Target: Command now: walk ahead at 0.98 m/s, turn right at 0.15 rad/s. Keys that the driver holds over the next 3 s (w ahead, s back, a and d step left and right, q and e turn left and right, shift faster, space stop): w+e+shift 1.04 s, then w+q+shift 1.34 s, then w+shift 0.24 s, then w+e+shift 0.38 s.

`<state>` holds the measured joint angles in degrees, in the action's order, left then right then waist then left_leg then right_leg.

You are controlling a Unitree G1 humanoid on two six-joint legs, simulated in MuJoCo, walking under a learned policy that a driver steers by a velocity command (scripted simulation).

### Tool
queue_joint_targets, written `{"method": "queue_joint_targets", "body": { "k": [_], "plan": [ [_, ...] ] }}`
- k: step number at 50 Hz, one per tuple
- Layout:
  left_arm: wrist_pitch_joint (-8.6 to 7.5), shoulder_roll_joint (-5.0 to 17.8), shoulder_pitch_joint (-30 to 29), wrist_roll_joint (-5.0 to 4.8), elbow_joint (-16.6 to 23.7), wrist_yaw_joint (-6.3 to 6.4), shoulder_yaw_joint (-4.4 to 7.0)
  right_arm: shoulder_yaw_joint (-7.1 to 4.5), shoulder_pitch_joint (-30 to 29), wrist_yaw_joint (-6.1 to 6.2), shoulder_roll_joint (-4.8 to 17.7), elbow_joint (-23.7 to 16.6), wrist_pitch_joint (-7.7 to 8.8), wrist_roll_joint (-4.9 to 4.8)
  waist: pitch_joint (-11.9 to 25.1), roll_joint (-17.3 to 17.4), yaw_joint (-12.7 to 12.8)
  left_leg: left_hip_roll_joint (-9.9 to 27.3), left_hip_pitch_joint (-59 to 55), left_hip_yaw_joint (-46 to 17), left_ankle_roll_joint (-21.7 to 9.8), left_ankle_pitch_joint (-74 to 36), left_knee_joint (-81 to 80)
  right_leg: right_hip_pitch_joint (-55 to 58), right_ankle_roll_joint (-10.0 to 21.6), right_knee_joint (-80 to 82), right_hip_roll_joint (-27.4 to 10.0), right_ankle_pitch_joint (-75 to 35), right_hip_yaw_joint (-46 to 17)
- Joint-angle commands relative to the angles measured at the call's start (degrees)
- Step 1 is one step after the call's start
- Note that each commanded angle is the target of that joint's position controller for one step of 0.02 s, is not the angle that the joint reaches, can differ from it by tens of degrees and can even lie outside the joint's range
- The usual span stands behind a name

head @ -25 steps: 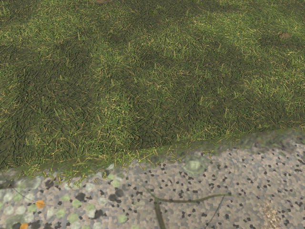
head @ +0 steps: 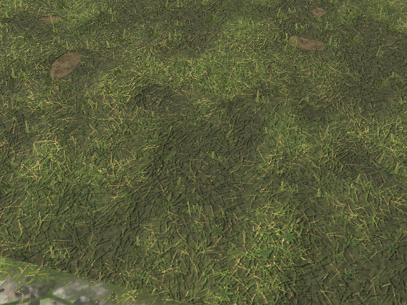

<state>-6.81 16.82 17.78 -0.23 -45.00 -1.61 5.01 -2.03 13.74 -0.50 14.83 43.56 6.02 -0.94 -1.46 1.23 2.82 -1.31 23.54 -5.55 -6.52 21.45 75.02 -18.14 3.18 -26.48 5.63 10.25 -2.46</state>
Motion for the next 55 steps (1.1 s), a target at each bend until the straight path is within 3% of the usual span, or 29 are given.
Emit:
{"method": "queue_joint_targets", "body": {
  "k": [1, 6, 9, 11, 12, 13, 14, 15, 17, 21, 23, 25, 27, 30, 32, 34, 35, 36, 37, 38, 39, 40, 41, 42, 45, 48, 52, 54, 55],
  "plan": [
    [-0.46, -0.05, 3.46, -0.61, 1.75, -0.44, -0.98, 0.73, -2.71, -0.3, 0.18, -7.39, 2.42, 0.77, 1.25, -3.73, -3.21, 5.45, 15.57, -2.7, 0.84, -0.58, -8.57, 11.74, 13.7, 15.18, -12.97, 8.5, -27.75],
    [0.13, 6.54, 2.52, -1.81, 3.17, 1.49, 0.47, 2.11, -10.96, -1.07, 1.16, -10.76, 3.49, 1.22, -3.28, -3.63, -3.8, 3.68, -4.56, 1.93, 5.67, -16.53, -32.36, -10.95, 11.2, 16.22, -11.19, 6.77, -20.43],
    [0.85, 6.34, 7.4, -2.44, 2.68, 1.81, 0.25, 0.04, -10.76, -0.45, 4.54, -11.32, 3.18, 0.08, -1.6, -5.58, -4.09, 1.39, -16.64, 1.66, 7.51, -20.87, -37.19, -11.03, 8.3, 13.68, -11.21, 6.22, -20.52],
    [1.47, 5.34, 7.93, -2.24, 2.59, 1.76, -0.32, -2.07, -3.04, 0.41, 7.48, -9.45, 3.14, -0.02, 0.84, -4.38, -8.93, 1.18, -25.33, 1.94, 6.56, -15.06, -40.15, -10.28, 4.73, 1.46, -8.63, 2.67, -18.06],
    [1.39, 3.94, 5.83, -1.25, 4.03, 1.37, -1.05, -3.56, 7.07, 1.02, 10.38, -7.76, 3.04, 0.04, 6.81, -0.53, -14.57, 6.61, -36.54, -3.18, 4.39, -10.61, -40.72, -15.24, 1.89, -14.91, -5.7, 0.81, -14.84],
    [1.19, -1.11, 11.31, 0.05, 4.34, 1.32, -2.55, -4.3, 15.64, 1.34, 14.52, -7.09, 2.16, -0.32, 17.29, 11.98, -13.8, 19.73, -47.44, -20.97, -0.41, 6.11, -44.42, -20.25, 0.46, -35.39, -3.19, 19.43, -10.49],
    [0.58, -3.61, 15.88, -4.39, 6.73, 1.85, -3.47, -4.75, 15.89, 0.34, 16.74, -5.86, 1.84, 0.97, 18.81, 29.1, -10.08, 27.71, -47.79, -50.89, -6.92, 23.5, -58.29, -32.9, 0.49, -52.64, -3.77, 17.72, -6.83],
    [1.06, 0.06, 11.3, -5.16, 5.02, 2.54, -2.7, -3.79, 12.42, 0.19, 10.93, -6.24, 1.97, 0.38, 8.65, 16.1, -10.19, 25.87, -40.21, -48.24, -6.3, 25.69, -61.56, -37.38, 0.38, -58.7, -7.01, 11.74, -6.81],
    [2.75, 1.1, 4.48, -3.2, 5.3, 2.1, -2.02, -2.19, 5.94, -0.16, 4.51, -5.78, 1.63, 0.32, 0.45, 2.08, -6.99, 21.42, -26.42, -27.15, -5.23, 4.93, -60.4, -33.27, 1.42, -55.9, -11.98, 4.16, -5.76],
    [5.7, -0.38, -1.81, -2.68, 8.65, 0.44, -1.41, -2.32, 0.51, -0.27, 2.64, -3.25, 1.9, -0.22, -4.28, 2.71, -2.94, 17.35, -17.9, -6.3, -2.98, -12.13, -64.47, -29.2, 1.37, -42.32, -16.43, 2.9, -5.74],
    [5.23, -0.95, -3.31, -1.06, 9.19, -0.34, -1.8, -3.62, 2.84, 0.18, 5.52, -1.24, 2.34, 0.66, -2.91, -2.35, -3.14, 18.08, -22.37, -0.7, -3.68, -20.71, -60.75, -32.42, 1.35, -41.02, -16.27, -5.61, -5.54],
    [3.87, 0.51, -4.39, -1.7, 8.45, -1.6, -1.12, -3.07, 2.35, 1.01, 4.6, -0.19, 2.92, 0.85, -4.14, -2.02, -2.25, 15.33, -22.68, 6.23, 0.17, -19.44, -60.17, -32.9, 2.54, -31.11, -14.7, -18.7, -6.42],
    [2.97, 1.21, -11.39, -0.2, 10.68, -2.76, -1.22, -2.96, 3.21, 2.02, 6.26, 0.61, 3.06, 0.61, -5.09, -1.97, -4.21, 11.73, -15.54, 15.01, 2.59, -16.34, -61.7, -21.72, 2.02, -19.86, -12.05, -35.41, 1.22],
    [2.94, 2.71, -15.45, -1.75, 11.88, -4.25, -0.84, -3.21, 6.32, 1.66, 8.87, 1.7, 2.39, 0.38, -7.18, -0.95, -4.27, 11.9, -16.07, 19.21, 4.38, -14.93, -60.38, -13.53, 3.61, -12.53, -9.78, -38.8, 3.83],
    [2.86, 4.86, -16.6, -1.49, 12.31, -4.61, -0.27, -3.7, 8.54, 1.54, 11.95, 1.54, 0.98, -0.32, -7.21, -1.7, -3.64, 12.56, -23.96, 21.47, 5.58, -34.38, -54.2, -12.43, 4.58, -8.25, -6.33, -33.99, 8.58],
    [3.49, 6.12, -11.57, -0.88, 11.45, -4.31, 0.5, -4.23, 10.77, 1.92, 15.21, 2.17, -0.55, -1.07, -4.38, 1.37, 0.23, 14.37, -28.14, 21.88, 6.12, -60.18, -39.44, -5.36, 5.91, -8.66, -3.09, -25.27, 12.41],
    [4.57, 8.18, -1.65, -1.08, 8.47, -3.82, 1.8, -4.11, 10.08, 1.98, 15.24, 2.15, -1.03, -0.38, -1.01, 3.87, 4.77, 15.37, -26.31, 20.89, 5.71, -68.16, -27.37, 3.31, 7.79, -9.58, -4.02, -22.09, 11.06],
    [5.25, 11.62, 12.78, -1.16, 4.0, -2.89, 3.58, -3.91, 6.77, 1.25, 14.7, 1.09, -0.48, -0.05, 3.21, 4.13, 10.41, 13.29, -18.07, 18.45, 5.77, -64.0, -10.56, 18.88, 10.81, -6.65, -4.86, -22.59, 7.66],
    [5.0, 13.21, 21.55, -0.73, -0.41, -1.63, 4.29, -3.44, 0.48, 0.87, 10.8, -0.96, 0.7, 0.02, 0.22, -9.76, 14.81, 1.5, -1.6, 18.7, 8.05, -15.38, 22.31, 32.41, 15.04, 3.9, -8.9, -30.82, 2.15],
    [3.73, 17.69, 15.44, 0.71, 0.83, -1.73, 3.49, -0.51, 7.85, 0.86, 2.22, -5.92, 3.04, 2.37, 4.77, -22.72, 1.79, 0.0, 24.48, 6.89, 7.31, 17.56, 34.29, 49.37, 16.18, -15.35, -11.04, -50.09, -10.0],
    [3.77, 15.97, 17.27, -0.12, 3.52, -1.75, 3.84, 0.32, 8.72, 0.64, 5.87, -8.83, 4.52, 1.2, 20.39, -10.96, 3.49, 0.6, 28.94, -2.05, 5.76, 15.48, 26.15, 58.61, 24.41, -10.21, -15.78, -27.37, -24.44],
    [3.17, 15.56, 15.36, 0.02, 4.59, -1.32, 4.27, -0.02, 2.15, 0.9, 8.17, -11.39, 5.71, -1.5, 19.47, -5.6, 4.19, 0.52, 32.91, -2.6, 6.37, 11.07, 20.12, 54.37, 28.12, 4.68, -20.0, -1.76, -38.15],
    [1.76, 10.8, 8.64, -0.45, 5.86, -1.39, 2.66, -1.26, -1.51, 1.42, 10.66, -11.45, 6.06, -1.87, 13.18, 6.09, 0.51, 3.81, 29.55, -4.82, 4.34, 1.5, 9.0, 41.53, 22.98, 10.95, -19.81, 10.79, -42.18],
    [1.16, 11.41, 2.62, -0.29, 6.94, -0.99, 2.65, -1.27, -1.22, 1.95, 9.34, -10.96, 5.02, -1.62, 6.63, 3.63, -3.95, 4.77, 26.41, -5.51, 6.83, -0.27, 6.82, 28.95, 23.98, 10.73, -20.1, 5.6, -44.03],
    [0.61, 6.69, -2.81, -0.4, 7.91, 0.5, 1.0, -1.95, 0.6, 1.92, 10.12, -8.45, 2.23, 0.91, -0.99, 5.6, -7.67, 8.62, 14.22, -6.32, 11.29, -0.08, -8.79, 3.49, 20.86, 11.86, -14.07, -0.54, -33.14],
    [1.38, 6.47, -2.68, -1.86, 6.53, 3.04, 0.79, 0.15, -11.72, 0.84, 4.44, -13.74, 2.5, 2.62, -4.94, -1.12, -2.97, 5.57, 0.75, 0.68, 11.1, -18.26, -31.47, -12.75, 15.53, 10.9, -3.83, -3.11, -18.71],
    [2.24, 7.06, 3.13, -2.98, 4.15, 3.26, 1.32, -1.47, -14.32, 0.41, 5.74, -16.23, 2.76, 0.07, -1.49, -3.72, 0.26, 0.83, -11.04, 1.09, 11.01, -29.42, -42.1, -8.81, 10.14, 6.07, -3.8, 3.36, -21.42],
    [2.36, 5.68, 4.03, -1.46, 2.9, 2.96, 0.98, -3.33, -5.47, 0.69, 8.83, -14.12, 3.05, -0.94, 3.19, -6.49, -4.75, 0.64, -15.2, 3.0, 8.92, -25.62, -42.58, 2.76, 8.04, -3.8, -5.14, -11.95, -19.0],
    [2.49, 6.22, 1.33, 0.22, 3.52, 2.22, 0.8, -4.81, 5.56, 0.89, 11.11, -11.82, 2.8, -1.42, 8.33, -7.8, -11.69, -0.2, -23.4, 5.98, 7.55, -21.34, -40.01, 4.31, 5.93, -15.46, -4.76, -25.74, -15.64]
  ]
}}
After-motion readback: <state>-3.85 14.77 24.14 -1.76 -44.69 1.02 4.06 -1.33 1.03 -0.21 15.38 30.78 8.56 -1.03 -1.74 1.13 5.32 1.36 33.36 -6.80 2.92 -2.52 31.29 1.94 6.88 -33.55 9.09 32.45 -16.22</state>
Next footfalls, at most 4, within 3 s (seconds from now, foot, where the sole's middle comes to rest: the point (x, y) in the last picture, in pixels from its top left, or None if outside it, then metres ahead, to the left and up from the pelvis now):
0.24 left None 0.39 0.16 -0.77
0.74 right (277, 251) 0.72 -0.23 -0.88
1.12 left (309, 165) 1.14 -0.41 -0.88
1.50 right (388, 184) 1.06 -0.74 -0.88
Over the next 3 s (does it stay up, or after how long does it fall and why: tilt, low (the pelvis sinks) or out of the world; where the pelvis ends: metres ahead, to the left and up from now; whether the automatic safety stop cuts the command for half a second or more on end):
stays up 2.21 -0.86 -0.12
